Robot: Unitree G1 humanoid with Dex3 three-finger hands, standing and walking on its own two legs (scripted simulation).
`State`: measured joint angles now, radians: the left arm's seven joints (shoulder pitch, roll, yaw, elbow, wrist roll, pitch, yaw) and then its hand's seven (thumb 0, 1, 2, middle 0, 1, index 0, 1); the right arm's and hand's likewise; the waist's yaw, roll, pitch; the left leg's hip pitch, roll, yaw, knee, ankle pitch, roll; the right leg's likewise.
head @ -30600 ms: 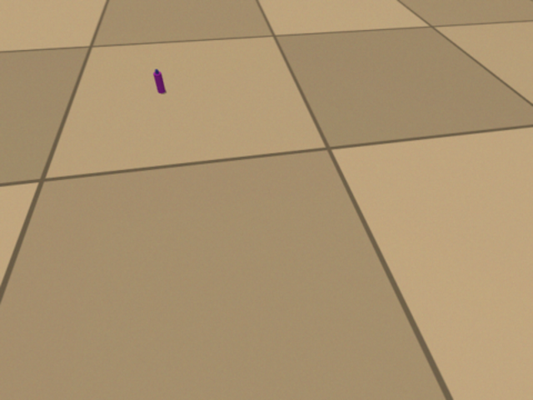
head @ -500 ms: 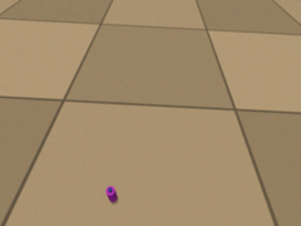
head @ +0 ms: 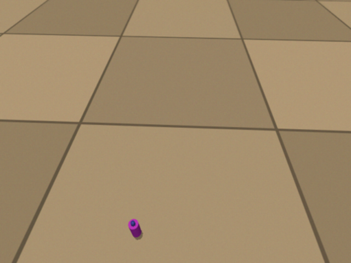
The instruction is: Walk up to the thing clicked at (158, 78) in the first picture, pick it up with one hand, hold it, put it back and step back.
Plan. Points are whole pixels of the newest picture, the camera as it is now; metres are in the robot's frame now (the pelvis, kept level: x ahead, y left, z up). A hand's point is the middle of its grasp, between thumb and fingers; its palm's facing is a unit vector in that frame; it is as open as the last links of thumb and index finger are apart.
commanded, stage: stand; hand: left
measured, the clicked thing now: (134, 227) +0.41 +0.21 -0.70
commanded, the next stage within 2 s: step back in 1.28 s
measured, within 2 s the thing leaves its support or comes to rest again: neither
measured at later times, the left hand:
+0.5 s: hand out of the picture +0.08 +0.24 -0.16, palm faces -0.04 -0.94 -0.34, open 7.4 cm
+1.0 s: hand out of the picture +0.10 +0.24 -0.16, palm faces -0.04 -0.94 -0.34, open 7.4 cm
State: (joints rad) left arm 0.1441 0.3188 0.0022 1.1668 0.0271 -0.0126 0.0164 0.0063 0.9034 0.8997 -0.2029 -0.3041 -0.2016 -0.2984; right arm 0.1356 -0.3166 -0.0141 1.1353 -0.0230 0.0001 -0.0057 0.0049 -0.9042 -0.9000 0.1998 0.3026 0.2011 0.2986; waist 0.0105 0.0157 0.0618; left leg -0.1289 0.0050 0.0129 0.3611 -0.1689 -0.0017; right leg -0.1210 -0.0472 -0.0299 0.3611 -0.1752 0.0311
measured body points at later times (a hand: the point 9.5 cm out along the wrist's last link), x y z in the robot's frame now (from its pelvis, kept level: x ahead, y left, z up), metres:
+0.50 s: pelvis +0.01 -0.01 +0.00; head +0.02 -0.01 +0.45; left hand +0.08 +0.29 -0.13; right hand +0.07 -0.30 -0.14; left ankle +0.02 +0.12 -0.75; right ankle +0.02 -0.14 -0.75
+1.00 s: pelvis +0.02 -0.01 +0.00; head +0.03 -0.01 +0.45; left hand +0.11 +0.29 -0.13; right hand +0.09 -0.30 -0.14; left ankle +0.02 +0.12 -0.75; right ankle +0.02 -0.14 -0.75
